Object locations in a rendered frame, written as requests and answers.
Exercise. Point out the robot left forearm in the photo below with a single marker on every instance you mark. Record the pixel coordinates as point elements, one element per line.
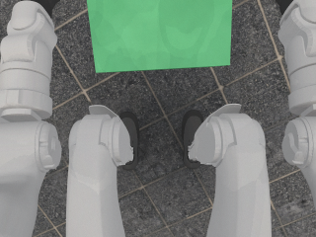
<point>25,64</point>

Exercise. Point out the robot left hand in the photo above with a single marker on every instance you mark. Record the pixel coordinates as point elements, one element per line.
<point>47,4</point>

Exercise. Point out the carton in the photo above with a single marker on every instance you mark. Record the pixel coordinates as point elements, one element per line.
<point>145,35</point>

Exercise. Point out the robot right hand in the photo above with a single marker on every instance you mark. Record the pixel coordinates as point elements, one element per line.
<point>283,4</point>

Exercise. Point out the right robot upper arm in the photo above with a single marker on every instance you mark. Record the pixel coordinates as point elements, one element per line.
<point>299,149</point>

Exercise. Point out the robot right forearm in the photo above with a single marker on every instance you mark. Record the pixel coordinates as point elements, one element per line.
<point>298,36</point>

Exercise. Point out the robot left foot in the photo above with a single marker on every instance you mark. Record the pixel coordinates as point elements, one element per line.
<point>130,121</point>

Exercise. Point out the robot left shin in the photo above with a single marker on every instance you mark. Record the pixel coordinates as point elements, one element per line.
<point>101,110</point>

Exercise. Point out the left robot upper arm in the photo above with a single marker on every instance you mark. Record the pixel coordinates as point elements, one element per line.
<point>28,150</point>

